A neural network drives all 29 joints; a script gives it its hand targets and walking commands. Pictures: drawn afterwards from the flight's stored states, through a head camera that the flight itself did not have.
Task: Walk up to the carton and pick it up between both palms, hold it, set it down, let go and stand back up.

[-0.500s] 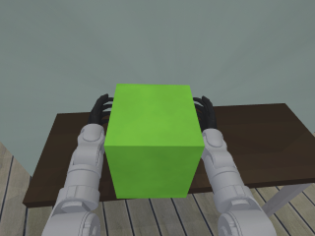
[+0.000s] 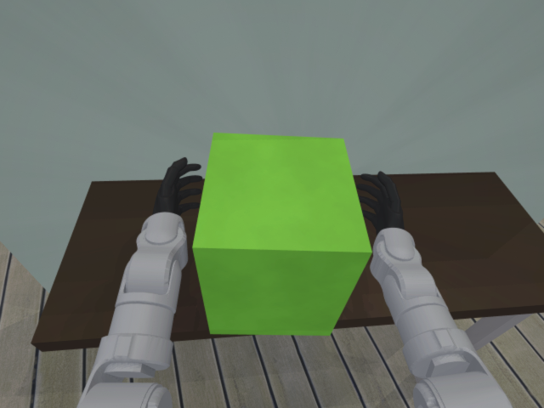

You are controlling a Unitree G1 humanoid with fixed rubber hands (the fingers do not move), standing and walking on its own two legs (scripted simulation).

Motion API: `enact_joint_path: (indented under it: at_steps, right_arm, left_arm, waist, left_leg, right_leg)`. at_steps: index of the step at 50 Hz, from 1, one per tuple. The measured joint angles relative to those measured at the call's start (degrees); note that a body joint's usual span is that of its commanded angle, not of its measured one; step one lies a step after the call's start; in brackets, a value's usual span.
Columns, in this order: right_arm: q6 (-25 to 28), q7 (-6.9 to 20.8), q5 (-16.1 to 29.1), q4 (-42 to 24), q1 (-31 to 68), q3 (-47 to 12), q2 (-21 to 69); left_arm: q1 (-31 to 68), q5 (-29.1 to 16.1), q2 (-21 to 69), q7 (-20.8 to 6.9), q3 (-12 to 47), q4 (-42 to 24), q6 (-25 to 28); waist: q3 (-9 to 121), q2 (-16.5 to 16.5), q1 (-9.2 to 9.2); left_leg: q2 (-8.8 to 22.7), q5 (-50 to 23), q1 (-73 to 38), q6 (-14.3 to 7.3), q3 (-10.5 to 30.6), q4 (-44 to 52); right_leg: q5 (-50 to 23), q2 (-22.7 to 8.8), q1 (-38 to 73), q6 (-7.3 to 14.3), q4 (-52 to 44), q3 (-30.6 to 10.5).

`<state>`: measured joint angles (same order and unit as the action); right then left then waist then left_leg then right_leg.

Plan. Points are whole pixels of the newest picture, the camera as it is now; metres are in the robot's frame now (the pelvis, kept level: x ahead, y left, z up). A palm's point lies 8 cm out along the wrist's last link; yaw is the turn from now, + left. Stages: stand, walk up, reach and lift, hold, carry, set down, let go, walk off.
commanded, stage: set down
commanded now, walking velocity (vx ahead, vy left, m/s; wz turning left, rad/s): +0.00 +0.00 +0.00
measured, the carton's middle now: (274, 239) +0.37 -0.03 +0.04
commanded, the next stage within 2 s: none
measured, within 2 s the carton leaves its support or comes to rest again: neither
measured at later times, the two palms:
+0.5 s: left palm (153, 254) +0.32 +0.14 +0.09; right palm (406, 267) +0.29 -0.21 +0.08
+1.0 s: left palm (139, 284) +0.29 +0.16 +0.07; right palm (417, 295) +0.25 -0.21 +0.07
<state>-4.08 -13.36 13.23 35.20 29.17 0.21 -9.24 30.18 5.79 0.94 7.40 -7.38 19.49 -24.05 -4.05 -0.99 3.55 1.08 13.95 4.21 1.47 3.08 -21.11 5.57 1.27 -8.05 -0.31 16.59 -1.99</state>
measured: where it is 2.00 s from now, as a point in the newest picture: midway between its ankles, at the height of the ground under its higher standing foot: outside the picture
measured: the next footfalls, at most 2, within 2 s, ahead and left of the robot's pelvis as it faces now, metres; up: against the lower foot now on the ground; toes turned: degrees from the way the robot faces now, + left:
none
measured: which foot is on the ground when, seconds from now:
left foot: down 0.00-1.00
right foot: down 0.00-1.00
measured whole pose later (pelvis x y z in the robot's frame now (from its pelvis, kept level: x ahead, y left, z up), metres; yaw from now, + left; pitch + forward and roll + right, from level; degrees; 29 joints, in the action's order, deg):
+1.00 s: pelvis -0.01 +0.00 +0.00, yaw +0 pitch -3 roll -1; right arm -6.9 -9.1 13.2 6.1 -0.6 0.1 -9.4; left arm 4.4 2.7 -1.5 3.0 -4.6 -2.2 -25.9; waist -2.7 -2.4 3.6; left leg 1.1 13.7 4.3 1.5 3.1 -21.2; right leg 5.2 1.3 -8.1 -0.3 16.6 -2.0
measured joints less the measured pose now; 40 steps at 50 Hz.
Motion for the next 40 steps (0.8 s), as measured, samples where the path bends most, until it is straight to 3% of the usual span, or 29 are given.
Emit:
enact_joint_path:
  at_steps: [8, 15, 24, 40]
  right_arm:
    - [-0.6, 0.0, 0.0, -8.2, -7.0, -0.1, -0.1]
    - [-1.3, 1.7, 0.0, -12.2, -12.8, -0.1, -0.1]
    - [-1.8, 3.9, 0.0, -17.4, -17.9, -0.1, 0.0]
    - [-2.8, 4.0, 0.0, -23.8, -22.7, -0.1, -0.1]
  left_arm:
    - [-8.3, 0.0, -0.1, -2.1, 0.0, -6.7, -1.9]
    - [-13.7, -1.3, -0.8, -1.9, 0.6, -11.0, -1.7]
    - [-15.0, -2.9, -1.7, -1.8, 2.7, -12.9, -1.4]
    - [-18.6, -3.0, -1.8, -3.9, 2.8, -14.7, -1.6]
  waist:
    - [1.0, -0.9, 0.00]
    - [1.1, -2.2, 0.01]
    - [1.6, -1.2, 0.01]
    - [1.3, -1.0, 0.00]
  left_leg:
    - [0.0, -0.2, 0.0, 0.0, 0.0, 0.0]
    - [0.0, -0.5, 0.0, 0.0, 0.0, 0.0]
    - [0.0, -0.5, 0.1, 0.0, 0.0, -0.1]
    - [0.0, -0.5, 0.1, 0.0, 0.0, -0.1]
  right_leg:
    - [-0.1, 0.0, 0.0, 0.0, 0.0, 0.0]
    - [-0.5, 0.0, 0.0, 0.0, 0.0, 0.0]
    - [-0.6, 0.0, 0.0, 0.0, 0.0, 0.0]
    - [-0.5, 0.0, 0.0, 0.0, 0.0, 0.0]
